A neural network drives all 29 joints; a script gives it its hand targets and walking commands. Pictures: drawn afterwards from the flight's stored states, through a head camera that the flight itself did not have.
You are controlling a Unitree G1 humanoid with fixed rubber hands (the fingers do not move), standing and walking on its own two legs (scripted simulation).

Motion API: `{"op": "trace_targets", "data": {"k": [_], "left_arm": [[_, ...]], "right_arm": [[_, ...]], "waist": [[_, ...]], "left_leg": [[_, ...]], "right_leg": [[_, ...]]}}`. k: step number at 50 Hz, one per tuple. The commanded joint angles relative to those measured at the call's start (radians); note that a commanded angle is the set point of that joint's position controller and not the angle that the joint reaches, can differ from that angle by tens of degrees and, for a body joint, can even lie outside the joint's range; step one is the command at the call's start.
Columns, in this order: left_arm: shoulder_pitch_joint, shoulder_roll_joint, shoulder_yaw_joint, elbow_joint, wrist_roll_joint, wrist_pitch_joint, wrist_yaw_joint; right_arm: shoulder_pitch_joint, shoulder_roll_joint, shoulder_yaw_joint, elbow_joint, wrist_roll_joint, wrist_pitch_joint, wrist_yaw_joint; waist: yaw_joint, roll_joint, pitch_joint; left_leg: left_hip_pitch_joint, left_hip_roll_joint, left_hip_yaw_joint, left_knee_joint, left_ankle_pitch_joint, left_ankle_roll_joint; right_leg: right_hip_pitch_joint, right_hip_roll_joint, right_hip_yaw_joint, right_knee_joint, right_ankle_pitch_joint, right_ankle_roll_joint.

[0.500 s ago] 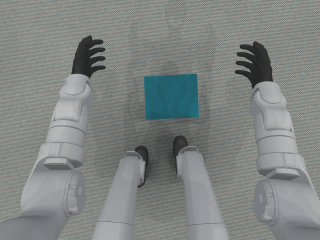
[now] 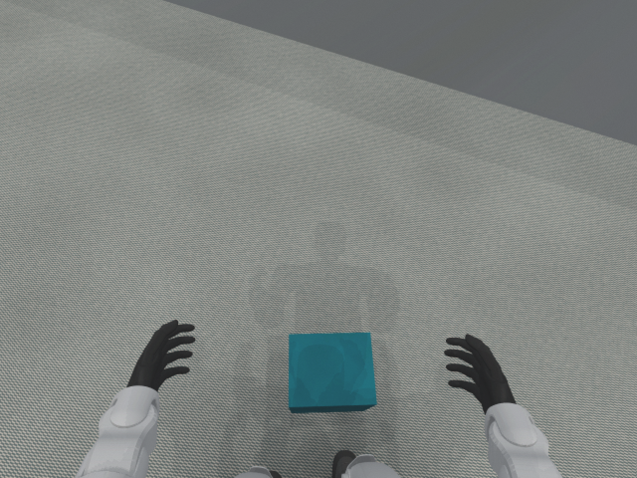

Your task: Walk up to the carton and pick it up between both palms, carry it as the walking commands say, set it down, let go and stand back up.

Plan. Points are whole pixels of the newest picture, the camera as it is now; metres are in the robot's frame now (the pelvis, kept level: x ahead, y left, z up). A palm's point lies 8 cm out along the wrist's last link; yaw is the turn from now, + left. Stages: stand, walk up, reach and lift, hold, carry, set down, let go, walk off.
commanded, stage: let go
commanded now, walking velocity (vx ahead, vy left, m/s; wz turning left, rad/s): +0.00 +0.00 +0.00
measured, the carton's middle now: (328, 375) +0.33 -0.04 -0.63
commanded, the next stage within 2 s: stand in 0.66 s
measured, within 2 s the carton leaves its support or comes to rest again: neither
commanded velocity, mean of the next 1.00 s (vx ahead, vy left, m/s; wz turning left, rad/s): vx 0.00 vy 0.00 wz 0.00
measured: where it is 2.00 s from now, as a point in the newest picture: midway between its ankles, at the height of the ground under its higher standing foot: outside the picture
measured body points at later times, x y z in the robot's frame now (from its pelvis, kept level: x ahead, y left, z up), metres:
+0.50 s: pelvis +0.01 +0.02 +0.02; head +0.03 +0.01 +0.47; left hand +0.18 +0.25 -0.06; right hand +0.18 -0.21 -0.07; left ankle -0.04 +0.11 -0.72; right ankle +0.01 -0.10 -0.72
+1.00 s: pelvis +0.00 +0.01 +0.01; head -0.06 -0.01 +0.46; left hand +0.08 +0.29 -0.09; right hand +0.08 -0.27 -0.11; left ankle -0.04 +0.11 -0.72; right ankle +0.01 -0.10 -0.72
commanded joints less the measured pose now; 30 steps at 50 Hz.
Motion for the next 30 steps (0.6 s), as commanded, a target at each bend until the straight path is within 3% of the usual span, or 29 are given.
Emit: {"op": "trace_targets", "data": {"k": [1, 6, 10, 16, 20, 30], "left_arm": [[0.096, 0.127, 0.006, -0.184, -0.016, -0.048, 0.001], [0.203, 0.131, -0.041, -0.261, -0.032, -0.044, -0.010], [0.200, 0.139, -0.058, -0.302, -0.046, -0.030, -0.022], [0.198, 0.147, -0.045, -0.305, -0.039, 0.024, -0.039], [0.210, 0.149, -0.032, -0.288, -0.025, 0.053, -0.041], [0.238, 0.148, -0.029, -0.255, -0.020, 0.058, -0.017]], "right_arm": [[0.080, -0.126, -0.038, -0.173, 0.008, -0.047, 0.001], [0.180, -0.134, -0.026, -0.226, 0.017, -0.043, 0.010], [0.173, -0.150, -0.019, -0.262, 0.005, -0.024, 0.018], [0.177, -0.166, -0.017, -0.266, -0.004, 0.027, 0.029], [0.188, -0.170, -0.024, -0.258, -0.011, 0.054, 0.032], [0.185, -0.150, -0.015, -0.259, -0.012, 0.127, 0.007]], "waist": [[0.015, 0.024, -0.357], [0.016, 0.033, -0.226], [0.017, 0.021, -0.130], [0.013, 0.023, -0.027], [0.009, 0.026, 0.013], [0.014, 0.028, -0.006]], "left_leg": [[0.211, 0.033, 0.007, -0.135, 0.479, -0.037], [0.349, 0.043, 0.005, -0.211, 0.532, -0.057], [0.386, 0.050, 0.001, -0.244, 0.455, -0.066], [0.379, 0.058, -0.003, -0.268, 0.319, -0.049], [0.374, 0.055, -0.004, -0.268, 0.298, -0.034], [0.435, 0.048, -0.004, -0.223, 0.412, -0.011]], "right_leg": [[0.550, -0.038, 0.048, -0.074, 0.506, 0.044], [0.594, -0.022, 0.029, -0.155, 0.440, 0.047], [0.592, -0.017, 0.012, -0.186, 0.317, 0.044], [0.617, -0.017, -0.008, -0.190, 0.204, 0.040], [0.642, -0.013, -0.016, -0.177, 0.209, 0.040], [0.633, -0.005, -0.011, -0.148, 0.248, 0.031]]}}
